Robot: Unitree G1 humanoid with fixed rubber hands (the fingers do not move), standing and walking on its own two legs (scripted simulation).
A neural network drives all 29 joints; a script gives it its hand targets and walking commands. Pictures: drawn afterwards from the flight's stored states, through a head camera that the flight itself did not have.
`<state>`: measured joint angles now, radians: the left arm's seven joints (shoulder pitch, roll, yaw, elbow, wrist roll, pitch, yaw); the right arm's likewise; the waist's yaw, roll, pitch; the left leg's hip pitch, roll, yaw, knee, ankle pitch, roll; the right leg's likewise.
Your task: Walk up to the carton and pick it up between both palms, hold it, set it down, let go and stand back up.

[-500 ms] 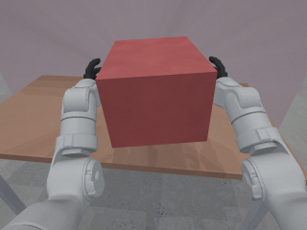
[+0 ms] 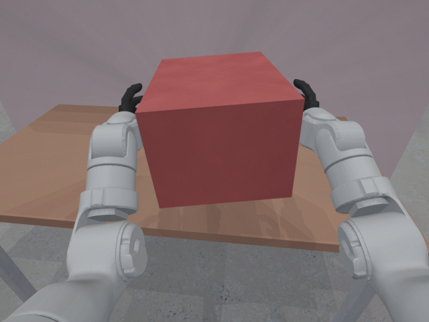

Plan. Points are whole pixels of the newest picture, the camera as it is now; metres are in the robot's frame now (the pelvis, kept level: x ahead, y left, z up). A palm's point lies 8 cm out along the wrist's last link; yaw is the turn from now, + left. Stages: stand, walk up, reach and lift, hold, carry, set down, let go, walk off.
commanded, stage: hold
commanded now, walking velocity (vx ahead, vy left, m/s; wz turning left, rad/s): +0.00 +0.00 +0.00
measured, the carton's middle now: (217, 118) +0.42 +0.00 +0.24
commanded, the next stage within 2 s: none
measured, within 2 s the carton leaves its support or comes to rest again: neither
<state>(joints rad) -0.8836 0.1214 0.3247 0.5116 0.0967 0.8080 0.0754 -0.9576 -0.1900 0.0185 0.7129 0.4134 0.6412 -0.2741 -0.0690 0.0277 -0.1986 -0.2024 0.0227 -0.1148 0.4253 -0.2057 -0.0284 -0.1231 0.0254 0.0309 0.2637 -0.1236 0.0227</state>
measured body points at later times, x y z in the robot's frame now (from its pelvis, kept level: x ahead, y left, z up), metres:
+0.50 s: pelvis +0.00 +0.00 +0.00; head -0.08 +0.01 +0.44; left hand +0.39 +0.17 +0.25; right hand +0.39 -0.16 +0.26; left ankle +0.02 +0.13 -0.75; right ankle +0.01 -0.14 -0.75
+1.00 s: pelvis +0.00 +0.00 +0.00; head -0.08 +0.01 +0.44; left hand +0.39 +0.17 +0.25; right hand +0.39 -0.16 +0.26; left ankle +0.02 +0.13 -0.75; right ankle +0.01 -0.14 -0.75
